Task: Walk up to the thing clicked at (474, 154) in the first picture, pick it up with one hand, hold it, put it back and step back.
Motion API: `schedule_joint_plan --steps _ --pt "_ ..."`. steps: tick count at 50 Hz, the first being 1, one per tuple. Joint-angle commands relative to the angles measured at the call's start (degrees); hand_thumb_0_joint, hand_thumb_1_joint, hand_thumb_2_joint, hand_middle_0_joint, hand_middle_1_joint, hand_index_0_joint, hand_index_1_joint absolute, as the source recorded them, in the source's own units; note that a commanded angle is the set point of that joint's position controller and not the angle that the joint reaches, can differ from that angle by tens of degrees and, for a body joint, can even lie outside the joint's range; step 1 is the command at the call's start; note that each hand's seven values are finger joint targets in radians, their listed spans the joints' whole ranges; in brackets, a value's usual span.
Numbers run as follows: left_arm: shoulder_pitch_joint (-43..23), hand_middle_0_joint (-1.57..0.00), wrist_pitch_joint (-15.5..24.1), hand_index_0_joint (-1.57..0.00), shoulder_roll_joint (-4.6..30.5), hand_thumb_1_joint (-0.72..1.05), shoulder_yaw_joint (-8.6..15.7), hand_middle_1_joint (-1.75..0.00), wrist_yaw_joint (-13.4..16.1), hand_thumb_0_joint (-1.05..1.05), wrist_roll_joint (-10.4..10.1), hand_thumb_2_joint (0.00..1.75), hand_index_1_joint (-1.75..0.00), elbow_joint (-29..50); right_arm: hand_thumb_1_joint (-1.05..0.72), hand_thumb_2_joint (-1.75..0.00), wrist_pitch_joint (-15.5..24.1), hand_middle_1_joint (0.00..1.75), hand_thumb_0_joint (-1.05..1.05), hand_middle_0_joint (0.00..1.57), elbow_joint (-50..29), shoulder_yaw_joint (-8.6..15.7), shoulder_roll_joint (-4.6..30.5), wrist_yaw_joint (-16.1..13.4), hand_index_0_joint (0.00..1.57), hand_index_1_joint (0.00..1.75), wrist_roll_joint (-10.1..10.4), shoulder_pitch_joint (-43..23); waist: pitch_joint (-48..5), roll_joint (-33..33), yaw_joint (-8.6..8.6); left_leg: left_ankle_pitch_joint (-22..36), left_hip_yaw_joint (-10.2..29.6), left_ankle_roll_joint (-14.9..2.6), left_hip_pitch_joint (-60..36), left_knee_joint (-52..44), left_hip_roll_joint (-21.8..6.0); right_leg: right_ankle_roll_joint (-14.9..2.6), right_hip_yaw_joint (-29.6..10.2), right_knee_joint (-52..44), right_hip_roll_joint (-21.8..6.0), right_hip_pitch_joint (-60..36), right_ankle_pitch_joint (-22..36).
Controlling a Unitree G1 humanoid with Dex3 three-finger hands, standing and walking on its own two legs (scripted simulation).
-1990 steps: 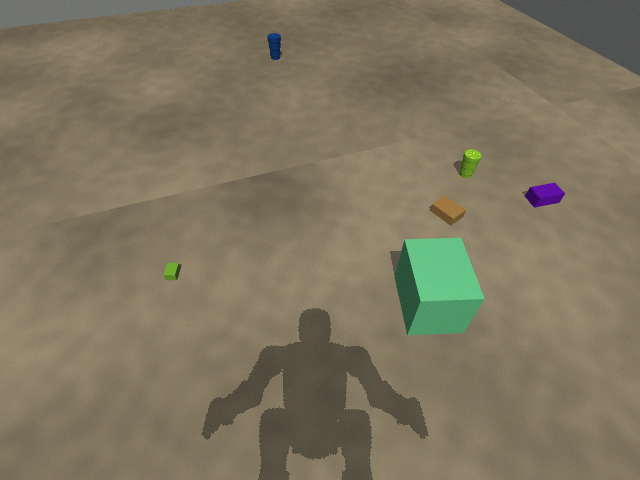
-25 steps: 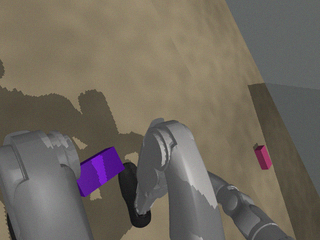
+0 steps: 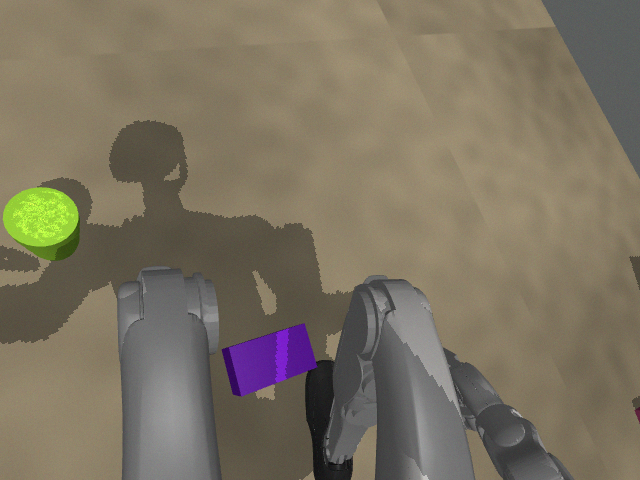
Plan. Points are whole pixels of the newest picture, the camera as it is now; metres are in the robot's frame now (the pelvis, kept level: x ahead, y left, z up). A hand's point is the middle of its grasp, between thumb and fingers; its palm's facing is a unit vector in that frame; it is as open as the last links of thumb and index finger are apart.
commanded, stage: home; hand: left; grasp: from the side
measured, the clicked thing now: (49, 230) +0.40 +0.34 -0.26
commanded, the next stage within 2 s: none
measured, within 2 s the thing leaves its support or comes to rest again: neither
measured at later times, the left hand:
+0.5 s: hand out of the picture +0.22 +0.34 +0.05, palm faces +0.35 -0.80 -0.48, open 16.7 cm
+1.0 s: hand out of the picture +0.23 +0.25 +0.28, palm faces +0.36 -0.86 -0.36, open 17.2 cm
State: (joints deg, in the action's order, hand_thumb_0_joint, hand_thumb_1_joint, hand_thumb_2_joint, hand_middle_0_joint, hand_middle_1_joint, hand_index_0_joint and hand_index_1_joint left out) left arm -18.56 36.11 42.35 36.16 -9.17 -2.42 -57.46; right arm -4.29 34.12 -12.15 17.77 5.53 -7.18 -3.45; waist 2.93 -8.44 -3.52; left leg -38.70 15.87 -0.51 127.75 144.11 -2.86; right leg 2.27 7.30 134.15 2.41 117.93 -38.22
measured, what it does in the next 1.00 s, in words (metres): rises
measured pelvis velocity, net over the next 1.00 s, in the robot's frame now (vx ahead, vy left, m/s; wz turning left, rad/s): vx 0.09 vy -0.01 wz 0.22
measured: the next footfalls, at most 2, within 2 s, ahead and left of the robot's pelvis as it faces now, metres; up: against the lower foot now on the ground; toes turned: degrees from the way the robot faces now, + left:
none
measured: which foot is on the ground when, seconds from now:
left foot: down 0.00-1.00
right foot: down 0.00-1.00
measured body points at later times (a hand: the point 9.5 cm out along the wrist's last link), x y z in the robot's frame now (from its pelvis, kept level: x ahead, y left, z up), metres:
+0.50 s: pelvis +0.02 -0.03 +0.15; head +0.21 +0.04 +0.55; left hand +0.20 +0.38 +0.08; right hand +0.25 -0.23 +0.01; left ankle +0.09 +0.13 -0.28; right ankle +0.13 -0.14 -0.28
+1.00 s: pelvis +0.09 -0.01 +0.36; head +0.14 +0.03 +0.81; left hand +0.21 +0.29 +0.30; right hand +0.31 -0.22 +0.29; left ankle +0.08 +0.12 -0.28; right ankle +0.13 -0.15 -0.28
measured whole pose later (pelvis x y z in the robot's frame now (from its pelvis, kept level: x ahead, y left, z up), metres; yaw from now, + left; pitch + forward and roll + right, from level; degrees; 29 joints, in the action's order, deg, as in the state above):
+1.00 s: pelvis +0.09 -0.01 +0.36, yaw +13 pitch +16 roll -3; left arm 19.5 -16.9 14.8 4.3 11.2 -1.0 -5.7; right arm 2.0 28.8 -1.1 12.7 -10.7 1.8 13.4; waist -9.9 0.7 -2.2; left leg -30.8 3.0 1.7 54.8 69.2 -4.0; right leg 1.7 3.5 65.9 -1.8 50.5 -31.4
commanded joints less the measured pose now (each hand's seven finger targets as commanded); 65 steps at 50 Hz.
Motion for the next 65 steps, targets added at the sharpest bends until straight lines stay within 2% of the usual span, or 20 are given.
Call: schedule_joint_plan --steps 1,2,5,9,11,15,16,19,25,28,30,36,42,43,46,47,51,57,61,65 --pt "-15.6 -0.07 -2.7 -0.06 27.8 -0.51 6.4 -0.08 3.5 0.0 2.2 0.14 -0.08 19.9 -0.93 -0.9 0.3 0.3 0.0 0.2 -2.5 9.7 16.3 -2.2 0.2 0.3 2.8 4.8 -32.7 34.5 0.25 -5.1 -5.8 0.96 -29.4 -28.8 -1.8 -4.41 3.7 -10.2 1.4 -2.9 1.3" --pt "-14.9 -0.06 -4.3 -0.06 25.4 -0.45 4.6 -0.07 3.8 0.0 2.9 0.11 -0.07 18.8 -0.9 -0.9 0.3 0.3 0.0 0.2 -2.2 10.0 15.6 -2.3 0.2 0.3 3.0 5.1 -31.9 33.7 -0.53 -5.2 -6.1 0.83 -29.5 -29.4 -1.8 -4.44 3.3 -10.6 1.2 -2.7 1.2" --pt "-8.4 -0.05 -8.9 -0.05 22.1 -0.51 4.7 -0.06 5.0 0.0 3.8 0.08 -0.06 16.4 -0.9 -0.9 0.6 0.3 0.0 0.2 -2.2 11.8 14.4 -2.6 0.2 0.3 4.1 6.1 -32.3 30.8 2.27 -4.5 -7.7 0.66 -29.8 -31.1 -0.9 -4.67 2.3 -13.2 0.7 -3.3 0.6" --pt "0.4 -0.06 -15.1 -0.06 7.1 -0.48 -2.1 -0.07 5.1 0.0 4.2 0.1 -0.07 11.0 -0.9 -0.9 0.7 0.3 0.0 0.2 -2.7 14.7 12.8 -2.5 0.2 0.3 5.1 7.9 -35.4 22.3 1.98 0.8 -9.3 0.49 -31.1 -31.6 0.1 -4.69 1.4 -16.9 0.0 -5.0 2.5" --pt "2.4 -0.07 -18.2 -0.07 6.5 -0.44 -2.8 -0.07 5.7 0.0 4.1 0.12 -0.08 15.5 -0.9 -0.9 0.5 0.3 0.0 0.2 -3.7 15.9 12.6 -2.6 0.2 0.3 5.8 8.2 -38.2 17.5 2.94 2.5 -10.5 -0.06 -31.5 -32.4 0.6 -4.45 0.7 -21.3 -0.1 -9.0 2.7" --pt "6.6 -0.07 -24.0 -0.07 5.4 -0.42 -5.6 -0.08 7.7 0.0 3.7 0.13 -0.08 31.4 -0.9 -0.9 0.0 0.3 0.0 0.2 -6.7 17.9 12.6 -3.3 0.2 0.3 7.7 9.0 -45.4 15.0 3.66 1.4 -10.1 -0.38 -38.4 -39.0 0.7 -4.0 -0.3 -27.6 -0.4 -16.3 2.1" --pt "10.5 -0.07 -25.8 -0.07 5.2 -0.4 -5.6 -0.08 8.6 0.0 3.3 0.14 -0.08 34.7 -0.9 -0.9 0.0 0.3 0.0 0.2 -8.3 18.1 12.3 -3.7 0.2 0.3 8.3 8.6 -47.8 14.4 4.65 1.4 -10.2 -0.51 -40.3 -41.1 0.7 -3.9 -0.7 -29.7 -0.4 -19.6 2.3" --pt "12.5 -0.07 -30.1 -0.07 8.2 -0.4 -4.0 -0.08 11.4 0.0 2.6 0.14 -0.08 47.6 -0.9 -0.9 -0.2 0.3 0.0 0.2 -10.7 17.9 10.9 -5.5 0.2 0.3 9.5 8.5 -49.8 14.0 5.9 -0.4 -11.7 -0.85 -43.3 -46.2 1.0 -3.95 -2.9 -35.9 -0.6 -26.9 0.7" --pt "20.0 -0.06 -35.9 -0.06 2.6 -0.45 -5.6 -0.07 15.7 0.0 1.8 0.12 -0.07 51.7 -0.9 -0.9 0.9 0.3 0.0 0.2 -10.5 16.5 6.0 -9.3 0.2 0.3 9.8 8.5 -46.3 13.7 6.07 5.9 -15.1 -1.08 -49.0 -51.4 1.8 -3.49 -6.6 -44.9 -1.6 -41.1 5.2" --pt "25.3 -0.05 -38.7 -0.05 -6.0 -0.51 -11.4 -0.06 16.6 0.0 1.6 0.08 -0.06 48.0 -0.9 -0.9 2.2 0.3 0.0 0.2 -9.6 16.0 4.3 -11.1 0.2 0.3 9.4 9.7 -40.3 12.2 4.18 9.8 -15.9 -1.28 -52.5 -54.7 1.7 -3.33 -7.0 -50.3 -1.7 -45.4 9.5" --pt "26.2 -0.06 -40.0 -0.06 -9.1 -0.47 -14.1 -0.07 17.1 0.0 1.5 0.1 -0.07 48.3 -0.9 -0.9 3.2 0.3 0.0 0.2 -9.7 15.9 4.0 -12.0 0.2 0.3 9.3 10.8 -37.6 12.5 3.05 11.5 -15.9 -1.2 -55.7 -57.9 1.7 -3.32 -6.9 -53.7 -1.9 -48.3 11.4" --pt "27.5 -0.06 -44.1 -0.06 -13.1 -0.47 -20.4 -0.07 18.6 0.0 1.7 0.1 -0.07 52.1 -0.9 -0.9 6.1 0.3 0.0 0.2 -10.7 15.5 3.6 -13.8 0.2 0.3 9.3 12.9 -32.8 11.5 1.0 13.1 -15.2 -0.79 -66.2 -68.1 1.3 -2.88 -6.8 -64.6 -2.5 -58.7 12.7" --pt "32.9 -0.05 -48.0 -0.05 -15.3 -0.54 -23.3 -0.06 20.8 0.0 2.0 0.06 -0.06 56.0 -0.9 -0.9 7.7 0.3 0.0 0.2 -11.6 14.7 2.6 -15.9 0.2 0.3 9.4 14.7 -29.9 12.1 2.14 19.4 -15.2 -0.26 -78.1 -77.9 1.5 -2.92 -4.7 -72.3 -2.2 -68.8 19.2" --pt "33.8 -0.05 -48.6 -0.05 -16.5 -0.51 -24.6 -0.06 21.0 0.0 2.0 0.08 -0.06 57.4 -0.9 -0.9 7.9 0.3 0.0 0.2 -11.9 14.6 2.4 -16.2 0.2 0.3 9.3 14.9 -29.0 12.4 1.57 20.2 -15.4 -0.12 -80.1 -79.3 1.4 -2.83 -4.7 -73.5 -2.2 -70.1 20.2" --pt "36.2 -0.05 -50.3 -0.05 -18.2 -0.52 -26.6 -0.06 21.7 0.0 1.9 0.07 -0.06 61.1 -0.9 -0.9 8.7 0.3 0.0 0.2 -12.7 14.1 1.8 -17.2 0.2 0.3 9.1 15.6 -26.0 14.7 2.16 20.6 -15.7 0.25 -85.2 -84.6 1.6 -2.77 -4.3 -78.1 -2.2 -74.1 20.4" --pt "37.7 -0.05 -50.9 -0.05 -19.9 -0.51 -28.6 -0.06 21.7 0.0 1.9 0.08 -0.06 62.1 -0.9 -0.9 9.0 0.3 0.0 0.2 -12.7 14.0 1.6 -17.3 0.2 0.3 8.9 16.3 -25.1 15.0 1.8 21.8 -15.9 0.53 -87.1 -85.9 1.6 -2.77 -4.2 -78.9 -2.1 -75.3 21.4" --pt "42.2 -0.05 -52.6 -0.05 -22.8 -0.54 -32.0 -0.06 21.9 0.0 1.7 0.06 -0.06 68.4 -0.9 -0.9 10.0 0.3 0.0 0.2 -13.9 13.7 0.8 -17.8 0.2 0.3 8.5 17.1 -22.0 16.3 1.75 24.8 -15.0 1.04 -92.2 -90.5 1.3 -2.83 -2.6 -82.1 -1.5 -79.1 23.5" --pt "46.6 -0.05 -53.1 -0.05 -24.9 -0.57 -34.2 -0.05 21.1 0.0 1.9 0.04 -0.05 70.7 -0.9 -0.9 11.3 0.3 0.0 0.2 -15.1 13.3 0.2 -17.9 0.2 0.3 7.9 16.7 -15.1 11.4 1.89 24.3 -14.0 0.66 -92.9 -94.8 1.2 -2.76 -1.2 -86.4 -0.9 -81.9 22.6" --pt "47.8 -0.05 -52.4 -0.04 -24.8 -0.59 -33.7 -0.05 20.1 0.0 2.1 0.03 -0.05 71.7 -0.9 -0.9 12.0 0.3 0.0 0.2 -16.3 13.7 0.7 -17.5 0.2 0.3 7.9 16.4 -14.5 10.2 2.23 25.7 -14.3 1.04 -94.7 -96.3 1.1 -2.58 -1.3 -87.4 -0.7 -83.7 23.0" --pt "45.8 -0.05 -51.5 -0.05 -24.8 -0.58 -33.6 -0.05 19.3 0.0 2.4 0.04 -0.05 70.1 -0.9 -0.9 12.7 0.3 0.0 0.2 -16.0 13.6 0.6 -17.1 0.2 0.3 7.6 16.4 -13.5 9.5 1.5 25.2 -14.8 0.82 -94.6 -96.3 1.3 -2.32 -2.0 -88.6 -1.0 -84.5 23.2"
